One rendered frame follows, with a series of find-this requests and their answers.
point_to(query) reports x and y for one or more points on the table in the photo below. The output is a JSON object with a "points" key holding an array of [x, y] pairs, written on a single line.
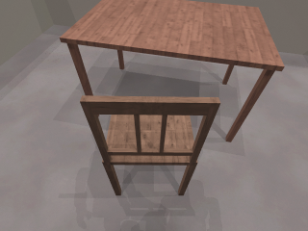
{"points": [[193, 30]]}

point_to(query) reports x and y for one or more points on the chair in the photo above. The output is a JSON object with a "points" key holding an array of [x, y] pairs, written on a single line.
{"points": [[150, 131]]}

